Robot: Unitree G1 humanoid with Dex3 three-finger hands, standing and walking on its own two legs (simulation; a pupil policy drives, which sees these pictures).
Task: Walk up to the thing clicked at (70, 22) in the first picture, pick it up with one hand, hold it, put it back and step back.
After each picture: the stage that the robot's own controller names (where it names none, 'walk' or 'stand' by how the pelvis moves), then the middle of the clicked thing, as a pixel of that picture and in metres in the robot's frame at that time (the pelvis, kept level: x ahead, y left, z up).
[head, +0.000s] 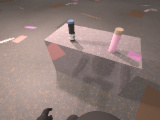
stand; (71, 31) +0.90 +0.29 +0.03
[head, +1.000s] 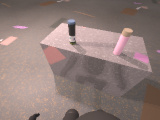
walk; (72, 33) +0.80 +0.24 +0.05
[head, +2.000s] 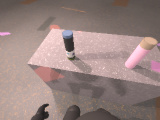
stand; (69, 47) +0.52 +0.21 +0.07
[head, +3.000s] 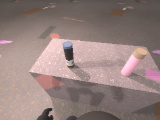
stand; (69, 56) +0.50 +0.22 +0.03
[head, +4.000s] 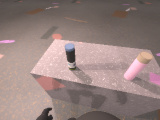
stand; (71, 58) +0.48 +0.19 +0.03
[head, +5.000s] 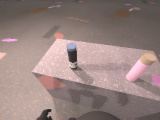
stand; (72, 58) +0.48 +0.18 +0.03
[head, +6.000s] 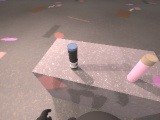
stand; (73, 58) +0.48 +0.18 +0.03
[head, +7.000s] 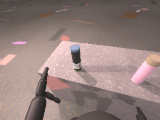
rise first; (76, 59) +0.48 +0.18 +0.03
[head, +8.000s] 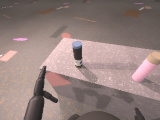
go down; (78, 56) +0.50 +0.18 +0.04
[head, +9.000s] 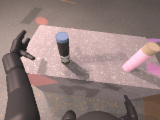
go down; (64, 50) +0.47 +0.17 +0.06
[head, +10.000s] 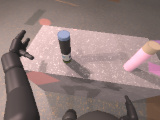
approach; (65, 49) +0.49 +0.17 +0.07
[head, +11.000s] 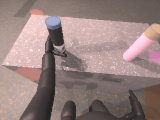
close; (57, 40) +0.50 +0.19 +0.11
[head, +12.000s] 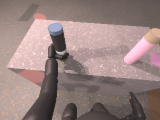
lift; (60, 45) +0.47 +0.18 +0.11
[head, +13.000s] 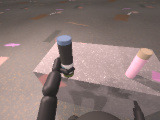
lift; (66, 59) +0.33 +0.17 +0.20
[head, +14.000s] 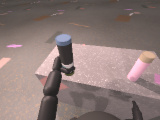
hold; (66, 58) +0.33 +0.16 +0.21
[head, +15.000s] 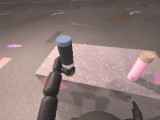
hold; (67, 58) +0.33 +0.16 +0.21
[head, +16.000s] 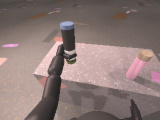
crouch; (69, 45) +0.42 +0.16 +0.23
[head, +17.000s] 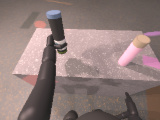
lower; (58, 35) +0.53 +0.17 +0.16
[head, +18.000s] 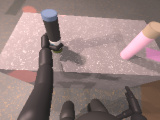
lower; (54, 35) +0.53 +0.18 +0.12
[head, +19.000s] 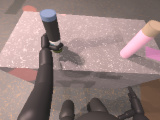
lower; (53, 35) +0.53 +0.19 +0.12
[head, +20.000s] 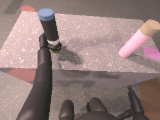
lower; (52, 34) +0.53 +0.19 +0.12
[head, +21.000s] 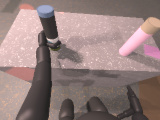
lower; (51, 32) +0.54 +0.19 +0.12
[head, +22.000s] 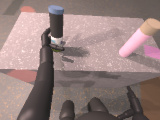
withdraw; (56, 32) +0.55 +0.16 +0.12
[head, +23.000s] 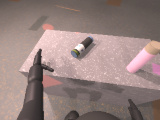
sink last; (82, 46) +0.63 +0.08 -0.01
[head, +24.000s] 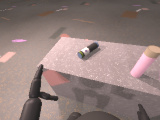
stand; (88, 49) +0.69 +0.10 -0.02
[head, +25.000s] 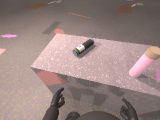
stand; (83, 46) +0.68 +0.12 -0.02
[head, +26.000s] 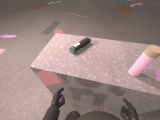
stand; (80, 44) +0.70 +0.15 -0.02
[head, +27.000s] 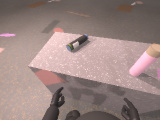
stand; (77, 42) +0.72 +0.19 -0.01
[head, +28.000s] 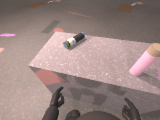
stand; (74, 39) +0.75 +0.23 +0.00
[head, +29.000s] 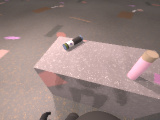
stand; (73, 42) +0.79 +0.26 -0.04
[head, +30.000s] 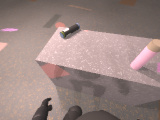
walk; (70, 30) +0.88 +0.30 -0.04
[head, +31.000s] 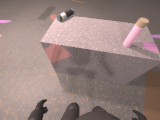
walk; (65, 14) +1.11 +0.42 -0.04
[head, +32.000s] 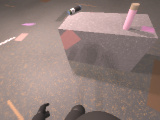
stand; (74, 10) +1.52 +0.45 -0.03
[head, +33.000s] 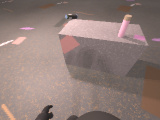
stand; (71, 16) +1.60 +0.47 -0.06
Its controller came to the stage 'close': yes
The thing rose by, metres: 0.20
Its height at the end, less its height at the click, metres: -0.70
